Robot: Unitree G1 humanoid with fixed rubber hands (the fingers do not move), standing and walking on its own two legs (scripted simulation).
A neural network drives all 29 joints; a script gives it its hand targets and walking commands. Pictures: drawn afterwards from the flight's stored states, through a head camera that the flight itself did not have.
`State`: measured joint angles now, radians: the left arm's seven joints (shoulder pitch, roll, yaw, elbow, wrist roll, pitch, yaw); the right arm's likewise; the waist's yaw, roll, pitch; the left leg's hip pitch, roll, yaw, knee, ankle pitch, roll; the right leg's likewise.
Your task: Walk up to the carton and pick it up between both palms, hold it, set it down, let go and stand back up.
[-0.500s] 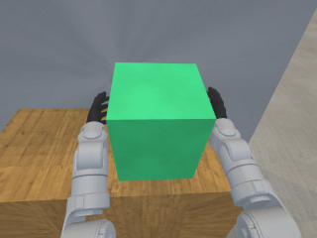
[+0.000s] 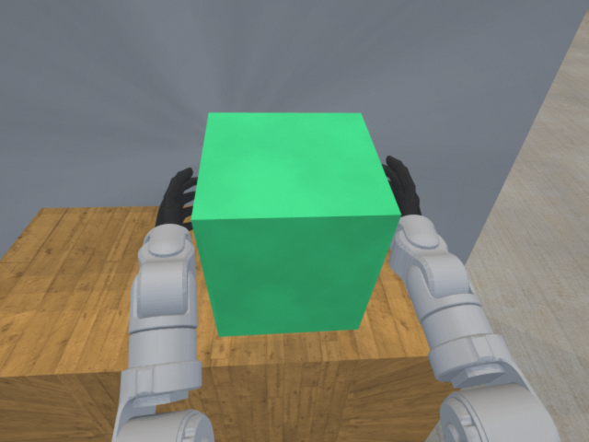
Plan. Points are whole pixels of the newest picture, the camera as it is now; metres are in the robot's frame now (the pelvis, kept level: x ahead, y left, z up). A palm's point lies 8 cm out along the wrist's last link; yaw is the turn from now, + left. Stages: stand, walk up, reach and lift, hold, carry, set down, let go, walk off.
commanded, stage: hold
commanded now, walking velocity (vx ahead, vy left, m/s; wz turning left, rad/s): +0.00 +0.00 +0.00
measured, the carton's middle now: (288, 227) +0.39 +0.02 +0.14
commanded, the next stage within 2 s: none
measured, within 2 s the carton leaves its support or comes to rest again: neither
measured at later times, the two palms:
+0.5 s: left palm (177, 228) +0.36 +0.16 +0.17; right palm (404, 215) +0.36 -0.14 +0.18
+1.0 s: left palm (174, 231) +0.35 +0.16 +0.18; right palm (405, 218) +0.35 -0.14 +0.18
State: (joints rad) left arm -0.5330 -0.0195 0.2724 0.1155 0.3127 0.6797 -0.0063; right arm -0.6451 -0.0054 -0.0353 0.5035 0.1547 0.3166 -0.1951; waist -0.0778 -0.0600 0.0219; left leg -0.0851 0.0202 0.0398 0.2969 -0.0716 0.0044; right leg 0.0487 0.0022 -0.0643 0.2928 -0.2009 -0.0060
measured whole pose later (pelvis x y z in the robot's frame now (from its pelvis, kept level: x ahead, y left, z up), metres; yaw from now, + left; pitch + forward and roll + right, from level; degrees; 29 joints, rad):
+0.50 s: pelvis +0.01 +0.00 +0.00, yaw +0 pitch -9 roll +0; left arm -0.49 -0.03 0.26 0.05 0.32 0.71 -0.01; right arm -0.62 -0.02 -0.01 0.47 0.18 0.32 -0.20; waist -0.09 -0.06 0.03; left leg -0.06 0.02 0.04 0.31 -0.09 0.00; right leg 0.08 0.00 -0.06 0.29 -0.21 -0.01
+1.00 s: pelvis +0.00 +0.00 +0.00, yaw +0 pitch -9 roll +0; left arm -0.53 -0.02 0.29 0.10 0.33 0.70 -0.03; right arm -0.64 0.01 -0.04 0.49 0.14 0.32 -0.20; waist -0.08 -0.06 0.03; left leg -0.07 0.02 0.04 0.29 -0.06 0.00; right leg 0.06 0.00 -0.07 0.30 -0.20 -0.01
